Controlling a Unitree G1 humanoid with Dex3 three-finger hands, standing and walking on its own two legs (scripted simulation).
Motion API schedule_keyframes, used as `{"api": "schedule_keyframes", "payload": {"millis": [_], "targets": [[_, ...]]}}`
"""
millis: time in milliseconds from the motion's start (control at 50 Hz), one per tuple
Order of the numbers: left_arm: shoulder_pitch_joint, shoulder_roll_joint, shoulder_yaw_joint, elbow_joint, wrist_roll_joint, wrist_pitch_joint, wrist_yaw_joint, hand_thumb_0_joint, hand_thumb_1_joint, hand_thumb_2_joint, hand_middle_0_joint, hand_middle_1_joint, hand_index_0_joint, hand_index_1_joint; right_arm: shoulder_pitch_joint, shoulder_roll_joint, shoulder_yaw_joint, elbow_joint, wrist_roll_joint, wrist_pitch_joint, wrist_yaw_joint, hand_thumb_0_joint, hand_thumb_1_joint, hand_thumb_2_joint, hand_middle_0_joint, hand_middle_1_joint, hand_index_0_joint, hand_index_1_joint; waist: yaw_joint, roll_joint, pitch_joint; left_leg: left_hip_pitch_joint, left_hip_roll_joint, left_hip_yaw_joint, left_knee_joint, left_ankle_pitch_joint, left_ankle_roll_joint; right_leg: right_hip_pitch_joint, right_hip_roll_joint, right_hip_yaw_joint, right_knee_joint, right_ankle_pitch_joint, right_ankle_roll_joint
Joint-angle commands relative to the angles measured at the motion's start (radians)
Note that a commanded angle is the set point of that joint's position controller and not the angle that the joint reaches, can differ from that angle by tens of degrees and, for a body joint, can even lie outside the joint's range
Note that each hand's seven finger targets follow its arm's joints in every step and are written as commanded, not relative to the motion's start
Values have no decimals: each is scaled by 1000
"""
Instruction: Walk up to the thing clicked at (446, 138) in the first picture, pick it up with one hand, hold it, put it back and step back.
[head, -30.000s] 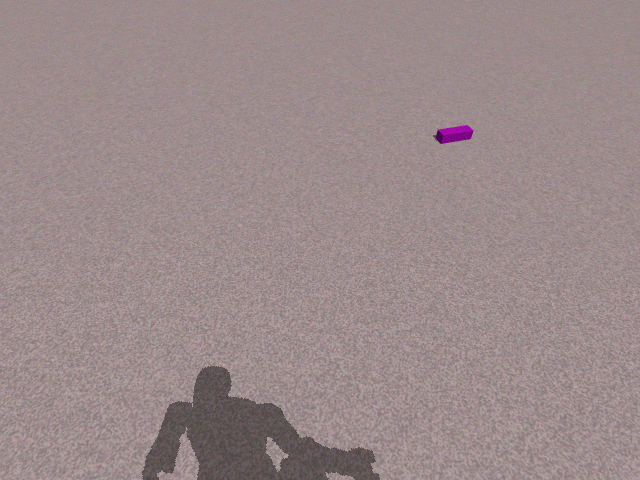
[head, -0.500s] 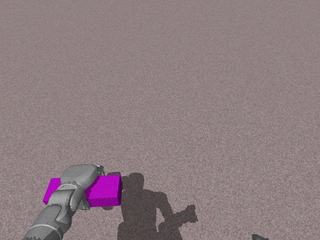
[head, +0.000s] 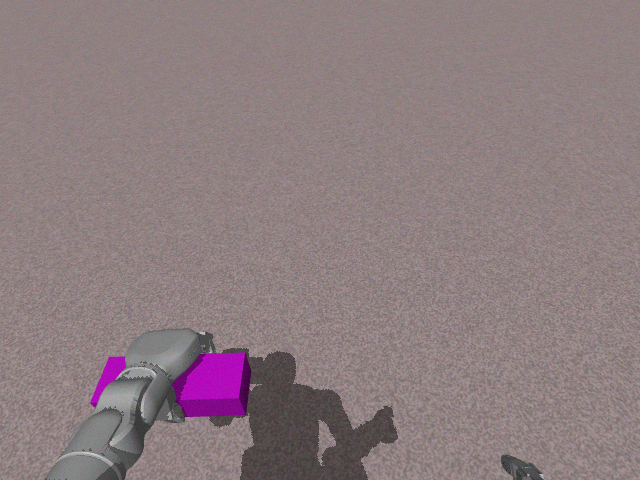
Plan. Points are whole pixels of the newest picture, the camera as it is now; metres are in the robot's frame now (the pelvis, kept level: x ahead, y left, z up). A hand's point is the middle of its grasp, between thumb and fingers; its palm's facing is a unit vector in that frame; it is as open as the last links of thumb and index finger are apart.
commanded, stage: hold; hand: left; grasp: from above
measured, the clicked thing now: (176, 385) +0.30 +0.23 -0.07
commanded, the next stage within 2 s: crouch in 0.66 s
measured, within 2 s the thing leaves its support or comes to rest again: neither
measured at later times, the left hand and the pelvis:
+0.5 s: hand (171, 376) +0.30 +0.23 -0.03, palm faces -0.44 -0.05 -0.89, open 9.9 cm; pelvis +0.01 +0.00 +0.00, yaw +0 degrees
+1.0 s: hand (174, 388) +0.29 +0.23 -0.06, palm faces -0.47 -0.05 -0.88, open 9.9 cm; pelvis +0.00 +0.00 +0.00, yaw +1 degrees
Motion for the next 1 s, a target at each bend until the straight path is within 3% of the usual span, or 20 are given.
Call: {"api": "schedule_keyframes", "payload": {"millis": [0,100,140,180,340,380,420,480,500,580,620,660,720,740,760,780,920,940,980], "targets": [[-368,227,121,-208,2,2,36,0,666,897,-974,-839,-1002,-811,-90,-131,-34,-134,-1,-40,-8,0,-902,-899,200,299,199,299,-10,-8,-254,162,-50,9,-79,124,30,35,44,-23,-117,111,-25],[-328,223,124,-193,-14,-6,14,0,652,898,-967,-832,-992,-807,-104,-127,-28,-148,3,-36,-9,0,-903,-900,199,300,199,300,3,-26,-218,140,-51,8,-94,108,33,44,44,-25,-132,90,-25],[-322,211,112,-178,-3,-10,8,0,632,877,-949,-831,-977,-803,-96,-127,-30,-150,2,-36,-9,0,-904,-900,199,300,199,300,-1,-32,-213,141,-50,9,-96,107,33,43,44,-24,-134,88,-26],[-316,220,121,-209,-6,-16,8,0,642,876,-950,-828,-979,-799,-91,-127,-31,-149,1,-34,-10,0,-902,-899,199,299,199,299,3,-23,-245,159,-51,8,-91,145,32,61,45,-25,-125,125,-27],[-406,248,142,-248,3,-25,44,0,635,918,-973,-819,-990,-802,-84,-130,-34,-135,-3,-27,-13,0,-904,-900,199,300,199,300,-2,19,-285,204,-46,4,-90,199,24,67,48,-33,-122,175,-29],[-385,223,126,-215,13,-17,54,0,631,919,-974,-811,-990,-796,-83,-124,-34,-133,-1,-26,-11,0,-904,-900,200,300,200,300,-1,4,-271,199,-46,6,-93,203,25,67,48,-35,-122,179,-30],[-349,225,137,-186,17,-6,60,0,625,897,-957,-817,-979,-795,-79,-131,-40,-126,-1,-24,-10,0,-902,-899,200,300,199,300,-1,-8,-271,197,-49,9,-88,224,26,74,46,-33,-120,203,-28],[-361,213,115,-216,10,3,42,0,640,895,-957,-817,-981,-793,-80,-129,-44,-126,0,-20,-8,0,-899,-898,200,299,200,299,2,-13,-294,205,-51,11,-82,259,31,95,42,-32,-122,247,-22],[-355,230,128,-203,9,5,37,0,637,901,-973,-795,-990,-778,-77,-133,-45,-124,1,-19,-8,0,-902,-899,200,300,200,300,3,-17,-286,203,-51,10,-82,260,31,100,41,-31,-124,248,-22],[-334,205,104,-171,-2,-4,10,0,648,908,-975,-810,-993,-792,-82,-127,-39,-134,1,-16,-9,0,-901,-899,199,299,199,299,-6,-38,-242,187,-51,11,-95,214,36,79,40,-30,-140,207,-22],[-310,222,124,-192,-7,-14,3,0,638,875,-953,-808,-978,-783,-86,-128,-39,-142,3,-14,-9,0,-899,-898,200,300,200,300,11,-16,-251,186,-51,12,-100,211,32,87,41,-30,-139,193,-27],[-326,216,112,-200,-8,-22,-3,0,630,864,-952,-792,-977,-767,-88,-130,-39,-148,2,-12,-11,0,-900,-899,200,299,200,299,-1,-25,-247,194,-49,11,-101,214,34,85,41,-30,-139,200,-26],[-357,242,136,-200,2,-35,7,0,610,858,-948,-783,-968,-763,-80,-129,-36,-151,3,-9,-12,0,-903,-900,199,300,199,300,3,-6,-242,191,-46,8,-109,204,31,81,45,-33,-138,182,-32],[-350,235,137,-195,1,-38,13,0,667,778,-940,-862,-1002,-798,-83,-129,-37,-152,3,-9,-12,0,-924,-912,200,301,200,301,5,-3,-242,191,-45,7,-111,201,29,80,47,-35,-136,175,-34],[-353,232,139,-190,1,-40,24,0,587,785,-860,-827,-922,-778,-81,-130,-36,-150,0,-9,-12,0,-878,-894,201,301,201,301,-1,-9,-241,187,-45,5,-108,194,29,73,48,-35,-135,169,-33],[-360,237,144,-184,6,-42,31,0,558,823,-864,-835,-903,-797,-79,-129,-37,-150,0,-9,-12,0,-883,-896,201,300,201,300,-2,-7,-243,187,-47,8,-105,193,31,74,45,-33,-134,173,-31],[-347,200,133,-37,43,-77,120,0,596,900,-919,-848,-944,-824,-56,-133,-45,-121,-14,0,-5,0,-887,-897,200,300,201,300,-31,-70,-198,106,-55,9,-50,140,33,-11,35,-29,-106,133,-24],[-364,187,120,3,57,-86,136,0,596,911,-909,-869,-937,-842,-51,-129,-45,-114,-18,2,-2,0,-886,-896,200,300,200,300,-44,-90,-190,73,-55,5,-26,133,34,-46,35,-33,-85,128,-23],[-387,198,128,45,79,-103,175,0,611,917,-922,-870,-950,-844,-35,-134,-50,-101,-27,5,4,0,-886,-896,200,300,200,300,-43,-73,-220,16,-59,6,37,120,32,-95,32,-33,-31,121,-24]]}}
